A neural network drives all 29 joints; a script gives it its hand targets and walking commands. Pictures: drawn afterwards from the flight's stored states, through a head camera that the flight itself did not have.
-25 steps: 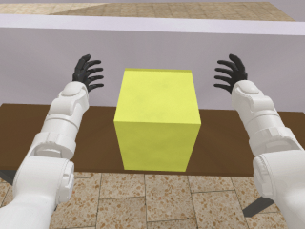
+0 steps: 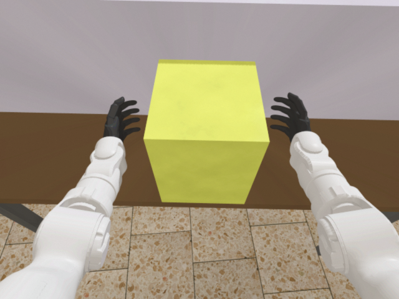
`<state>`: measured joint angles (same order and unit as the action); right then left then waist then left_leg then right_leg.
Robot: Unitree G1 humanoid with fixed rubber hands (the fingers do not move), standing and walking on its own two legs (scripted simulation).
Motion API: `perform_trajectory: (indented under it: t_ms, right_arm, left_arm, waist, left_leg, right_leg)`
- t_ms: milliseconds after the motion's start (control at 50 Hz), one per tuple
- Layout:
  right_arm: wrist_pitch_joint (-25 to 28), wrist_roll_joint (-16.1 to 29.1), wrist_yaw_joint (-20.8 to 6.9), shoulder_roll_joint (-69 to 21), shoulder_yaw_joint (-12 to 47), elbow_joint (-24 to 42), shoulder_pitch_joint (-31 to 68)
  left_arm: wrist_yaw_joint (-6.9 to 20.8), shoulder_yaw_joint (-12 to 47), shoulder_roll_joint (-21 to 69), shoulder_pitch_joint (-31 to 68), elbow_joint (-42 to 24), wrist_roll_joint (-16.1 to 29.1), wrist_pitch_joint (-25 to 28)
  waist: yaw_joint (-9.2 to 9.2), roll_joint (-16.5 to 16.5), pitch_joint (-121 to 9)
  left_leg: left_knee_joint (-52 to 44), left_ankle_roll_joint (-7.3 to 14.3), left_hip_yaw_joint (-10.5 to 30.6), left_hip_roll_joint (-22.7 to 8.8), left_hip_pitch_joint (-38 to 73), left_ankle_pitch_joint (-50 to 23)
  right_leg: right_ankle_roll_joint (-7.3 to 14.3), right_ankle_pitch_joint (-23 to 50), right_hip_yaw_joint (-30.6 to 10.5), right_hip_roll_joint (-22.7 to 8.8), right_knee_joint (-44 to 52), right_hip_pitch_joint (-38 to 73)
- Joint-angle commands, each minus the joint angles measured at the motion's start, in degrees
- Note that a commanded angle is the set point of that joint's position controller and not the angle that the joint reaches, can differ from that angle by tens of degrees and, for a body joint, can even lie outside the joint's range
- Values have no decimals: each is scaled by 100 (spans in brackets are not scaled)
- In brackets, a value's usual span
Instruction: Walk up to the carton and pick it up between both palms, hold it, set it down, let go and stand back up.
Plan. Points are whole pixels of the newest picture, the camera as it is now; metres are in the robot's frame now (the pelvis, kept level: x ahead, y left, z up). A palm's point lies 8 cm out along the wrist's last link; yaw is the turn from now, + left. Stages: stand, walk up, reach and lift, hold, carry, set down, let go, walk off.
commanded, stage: reach and lift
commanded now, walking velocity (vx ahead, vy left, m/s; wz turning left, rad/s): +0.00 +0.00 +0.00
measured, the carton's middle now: (204, 137) +0.47 +0.00 +0.03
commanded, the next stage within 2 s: none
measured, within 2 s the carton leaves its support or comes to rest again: neither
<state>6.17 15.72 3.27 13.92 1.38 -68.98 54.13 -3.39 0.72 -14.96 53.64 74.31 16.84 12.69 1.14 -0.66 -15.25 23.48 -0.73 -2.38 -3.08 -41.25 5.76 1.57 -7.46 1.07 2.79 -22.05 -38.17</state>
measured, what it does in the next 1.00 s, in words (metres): stands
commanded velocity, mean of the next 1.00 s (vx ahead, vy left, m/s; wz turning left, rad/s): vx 0.00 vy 0.00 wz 0.00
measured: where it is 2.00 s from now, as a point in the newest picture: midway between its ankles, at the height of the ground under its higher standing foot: outside the picture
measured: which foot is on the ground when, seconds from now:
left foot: down 0.00-1.00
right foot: down 0.00-1.00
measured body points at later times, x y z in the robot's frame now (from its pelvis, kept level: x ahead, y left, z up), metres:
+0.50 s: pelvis +0.00 +0.01 +0.00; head +0.10 +0.01 +0.44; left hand +0.47 +0.16 +0.07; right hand +0.47 -0.17 +0.07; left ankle +0.03 +0.13 -0.73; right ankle +0.01 -0.10 -0.73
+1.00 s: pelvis +0.03 +0.00 +0.02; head +0.12 +0.01 +0.46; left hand +0.47 +0.15 +0.07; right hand +0.47 -0.14 +0.07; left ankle +0.03 +0.13 -0.73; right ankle +0.01 -0.10 -0.73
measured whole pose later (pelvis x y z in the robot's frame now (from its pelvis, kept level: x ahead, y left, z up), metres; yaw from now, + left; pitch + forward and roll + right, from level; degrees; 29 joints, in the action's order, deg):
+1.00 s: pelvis +0.03 +0.00 +0.02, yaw +4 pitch +19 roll +0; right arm 10.7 -29.5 1.8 -8.1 -37.9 -48.0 43.0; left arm -1.3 -31.0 4.3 45.1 53.6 -24.5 11.7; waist 3.2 0.3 -9.4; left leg 8.7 -1.0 1.0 -1.3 -26.1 1.1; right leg 1.9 -3.8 4.4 1.7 -6.5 -21.3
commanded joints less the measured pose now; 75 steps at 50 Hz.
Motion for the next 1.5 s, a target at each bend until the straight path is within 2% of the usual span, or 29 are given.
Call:
perform_trajectory:
  t_ms: [0, 100, 220, 420, 560, 660, 740, 800, 920, 1060, 1260, 1280, 1300, 1320, 1400, 1480]
  right_arm:
    - [681, -72, -8, 1083, -202, 1286, 3309]
    - [785, -168, 38, 1066, -300, 1363, 3178]
    - [669, -369, 119, 857, -512, 1395, 2857]
    - [533, -1239, 156, 121, -1191, 1625, 2517]
    - [603, -2277, 221, -633, -1870, 1977, 2294]
    - [663, -3377, 156, -1615, -2510, 2226, 2003]
    - [693, -4332, -217, -3045, -2714, 2239, 1744]
    - [713, -4774, -506, -3899, -2654, 2161, 1458]
    - [739, -4728, -576, -4011, -2557, 2238, 1258]
    - [818, -4619, -553, -4274, -2325, 2232, 1188]
    - [795, -4603, -558, -4417, -2199, 2303, 1166]
    - [736, -4551, -597, -4632, -1877, 2049, 915]
    - [767, -4523, -606, -4654, -1860, 2199, 995]
    - [801, -4499, -565, -4663, -1822, 2141, 1005]
    - [839, -4525, -596, -4620, -1828, 2231, 1002]
    - [825, -4539, -608, -4609, -1785, 2262, 944]
  left_arm:
    - [-95, -91, -920, 3441, -1202, 44, 680]
    - [-137, -234, -757, 3308, -1377, -134, 680]
    - [-110, -569, -517, 2966, -1487, -582, 452]
    - [-191, -1144, 126, 2655, -1735, -1455, 303]
    - [-213, -1713, 649, 2500, -1986, -2300, 387]
    - [-22, -2283, 1467, 2264, -2230, -3273, 312]
    - [321, -2423, 2779, 2088, -2246, -4066, 200]
    - [521, -2238, 3607, 1891, -2181, -4346, 95]
    - [584, -2127, 3652, 1640, -2248, -4336, -30]
    - [649, -1956, 4033, 1544, -2357, -4347, -87]
    - [704, -1857, 4242, 1521, -2485, -4356, -215]
    - [717, -2272, 4405, 1061, -2352, -4634, -287]
    - [745, -2147, 4350, 1126, -2454, -4543, -322]
    - [762, -2097, 4391, 1121, -2477, -4508, -318]
    - [729, -2008, 4469, 1110, -2613, -4473, -332]
    - [728, -1966, 4489, 1099, -2654, -4437, -336]
  waist:
    - [12, -151, -5046]
    - [7, -109, -5668]
    - [-29, -26, -5224]
    - [-62, -52, -4170]
    - [-13, 3, -4048]
    - [76, -49, -3923]
    - [143, -102, -3513]
    - [212, -145, -3194]
    - [200, -173, -2788]
    - [247, -154, -2647]
    - [278, -146, -2542]
    - [-268, -258, -1489]
    - [-55, -118, -1614]
    - [-116, -101, -1736]
    - [-85, -132, -1990]
    - [-66, -60, -2023]
  left_leg:
    - [507, -74, 121, 193, 3193, -1899]
    - [608, -122, 108, 210, 3438, -2270]
    - [426, -112, 134, 225, 3485, -2170]
    - [49, -104, 174, 242, 3778, -1988]
    - [-166, -43, 158, 331, 3695, -2154]
    - [-389, -26, 184, 422, 3644, -2338]
    - [-659, -45, 275, 433, 3732, -2381]
    - [-839, -57, 345, 401, 3811, -2379]
    - [-1012, -9, 347, 387, 3667, -2299]
    - [-947, 24, 368, 431, 3575, -2648]
    - [-949, 38, 416, 447, 3631, -2568]
    - [-1087, 102, 309, 475, 3194, -2362]
    - [-1228, 149, 347, 456, 2987, -2148]
    - [-1270, 180, 384, 436, 2849, -2121]
    - [-1232, 90, 361, 399, 3250, -2230]
    - [-1261, 87, 358, 387, 3317, -2177]
  right_leg:
    - [-543, 2375, 25, -59, -122, 898]
    - [-541, 2666, 46, 3, -107, 828]
    - [-509, 2511, 58, 27, 107, 985]
    - [-405, 2071, 131, 16, 563, 1022]
    - [-405, 2580, 161, 5, 609, 1616]
    - [-387, 3192, 216, 15, 703, 2287]
    - [-326, 3460, 316, 16, 887, 2786]
    - [-321, 3594, 359, -9, 948, 3105]
    - [-409, 3813, 344, -57, 896, 3386]
    - [-446, 4431, 342, -69, 776, 3732]
    - [-447, 4390, 404, -59, 759, 3839]
    - [-406, 4408, 257, -204, 631, 4441]
    - [-450, 4514, 275, -209, 565, 4727]
    - [-451, 4523, 287, -217, 557, 4670]
    - [-430, 4320, 326, -150, 666, 4373]
    - [-437, 4233, 331, -140, 717, 4322]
